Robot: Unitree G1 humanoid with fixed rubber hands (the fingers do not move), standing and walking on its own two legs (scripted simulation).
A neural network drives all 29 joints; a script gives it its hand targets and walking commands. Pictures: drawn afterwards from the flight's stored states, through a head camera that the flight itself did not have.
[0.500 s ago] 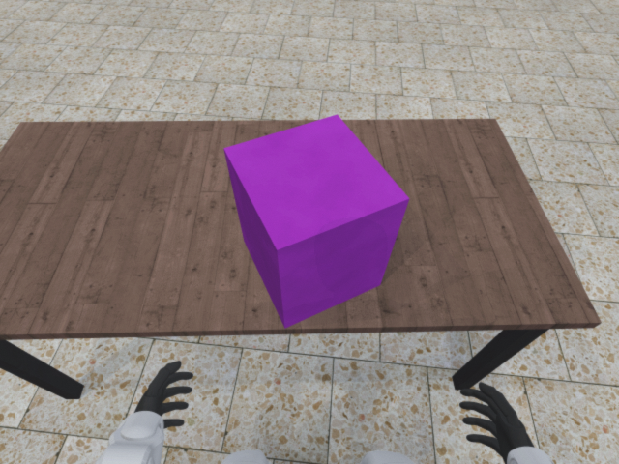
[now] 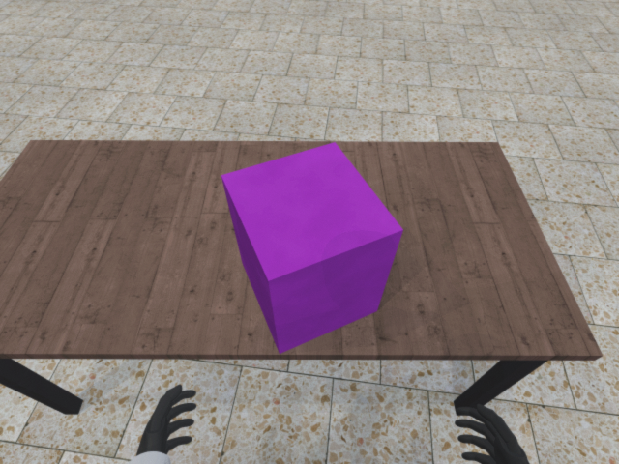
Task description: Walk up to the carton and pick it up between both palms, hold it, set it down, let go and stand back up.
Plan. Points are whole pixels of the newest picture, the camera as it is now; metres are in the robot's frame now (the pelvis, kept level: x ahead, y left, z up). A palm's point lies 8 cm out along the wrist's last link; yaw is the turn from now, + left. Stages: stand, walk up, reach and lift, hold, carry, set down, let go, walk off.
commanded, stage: reach and lift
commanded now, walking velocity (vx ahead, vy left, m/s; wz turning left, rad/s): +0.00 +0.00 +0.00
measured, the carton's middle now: (306, 250) +0.45 +0.03 -0.06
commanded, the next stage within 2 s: none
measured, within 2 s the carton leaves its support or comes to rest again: neither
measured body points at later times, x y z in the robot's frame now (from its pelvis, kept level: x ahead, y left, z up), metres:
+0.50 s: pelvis +0.02 +0.00 +0.00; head +0.01 +0.01 +0.45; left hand +0.17 +0.21 -0.07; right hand +0.19 -0.24 -0.07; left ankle -0.01 +0.15 -0.74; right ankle +0.00 -0.10 -0.74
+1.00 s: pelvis +0.00 -0.02 -0.01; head +0.01 -0.01 +0.44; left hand +0.21 +0.17 -0.05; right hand +0.23 -0.25 -0.05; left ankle -0.01 +0.14 -0.74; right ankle +0.00 -0.10 -0.74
